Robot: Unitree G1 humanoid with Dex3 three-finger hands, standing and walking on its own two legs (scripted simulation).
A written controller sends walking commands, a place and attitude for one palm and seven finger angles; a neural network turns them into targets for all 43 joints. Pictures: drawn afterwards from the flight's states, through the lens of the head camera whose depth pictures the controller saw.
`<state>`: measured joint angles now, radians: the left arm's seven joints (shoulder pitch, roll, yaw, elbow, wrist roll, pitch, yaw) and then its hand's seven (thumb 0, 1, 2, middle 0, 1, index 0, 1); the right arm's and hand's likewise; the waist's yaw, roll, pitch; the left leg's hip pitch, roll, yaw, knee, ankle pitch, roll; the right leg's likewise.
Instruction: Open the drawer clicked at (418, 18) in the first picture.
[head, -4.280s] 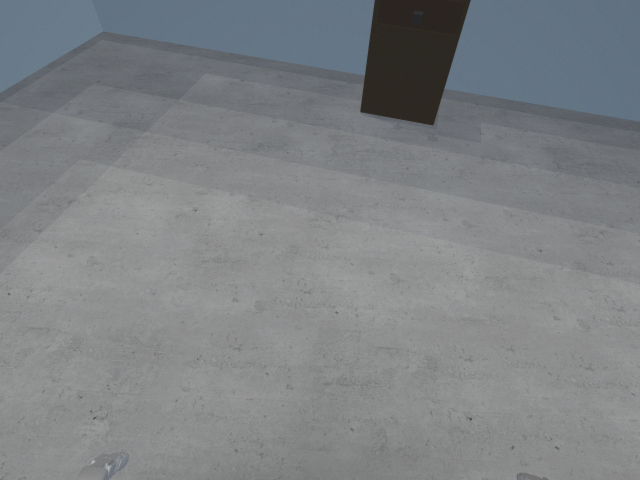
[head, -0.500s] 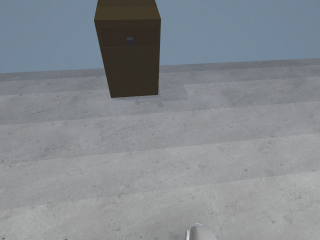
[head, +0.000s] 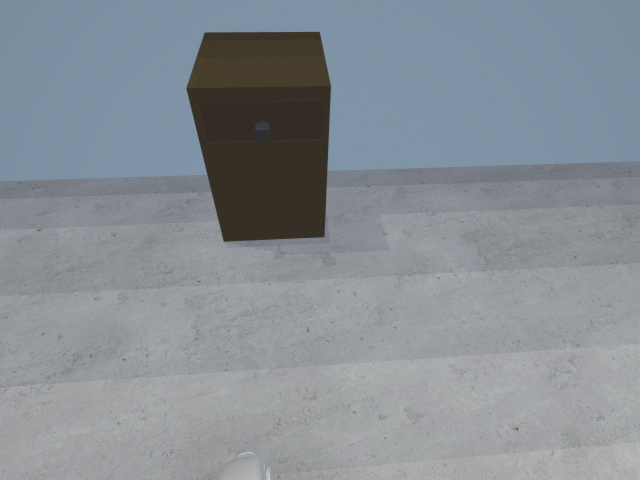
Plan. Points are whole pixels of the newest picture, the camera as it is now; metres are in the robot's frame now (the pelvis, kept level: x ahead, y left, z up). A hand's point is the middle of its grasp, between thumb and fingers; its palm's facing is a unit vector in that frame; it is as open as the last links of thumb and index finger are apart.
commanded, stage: walk to a spot facing it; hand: left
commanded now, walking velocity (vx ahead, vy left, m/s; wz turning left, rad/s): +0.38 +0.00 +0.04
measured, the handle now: (262, 128) +1.14 +0.26 -0.20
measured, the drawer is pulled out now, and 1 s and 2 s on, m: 0.00 0.00 0.00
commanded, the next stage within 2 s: turn to face it in 0.62 s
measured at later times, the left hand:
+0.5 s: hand (184, 399) +0.27 +0.24 -0.17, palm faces -0.02 -0.98 -0.18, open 7.3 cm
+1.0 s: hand (253, 307) +0.45 +0.16 -0.17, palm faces -0.07 -0.98 -0.20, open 7.1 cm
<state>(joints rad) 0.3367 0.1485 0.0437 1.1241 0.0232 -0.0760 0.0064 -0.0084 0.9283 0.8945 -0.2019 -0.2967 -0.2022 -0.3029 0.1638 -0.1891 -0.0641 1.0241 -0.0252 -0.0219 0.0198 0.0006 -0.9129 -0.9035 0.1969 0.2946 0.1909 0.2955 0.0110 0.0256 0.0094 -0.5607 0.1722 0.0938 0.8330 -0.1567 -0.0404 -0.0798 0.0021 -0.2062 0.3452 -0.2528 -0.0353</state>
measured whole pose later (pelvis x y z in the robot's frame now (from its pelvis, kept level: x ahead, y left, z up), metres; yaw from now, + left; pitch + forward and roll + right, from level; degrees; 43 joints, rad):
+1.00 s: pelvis +0.36 -0.01 -0.01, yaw -6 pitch -2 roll -2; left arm 0.17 0.16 0.04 1.05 0.02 -0.03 0.02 -0.01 0.95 0.89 -0.20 -0.30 -0.21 -0.30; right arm 0.23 -0.18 -0.05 1.05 -0.02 0.01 -0.02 0.00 -0.93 -0.90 0.20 0.30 0.19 0.30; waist -0.03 0.03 0.03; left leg -0.45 0.12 0.09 0.85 -0.32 -0.05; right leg -0.20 -0.03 -0.23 0.45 -0.22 -0.03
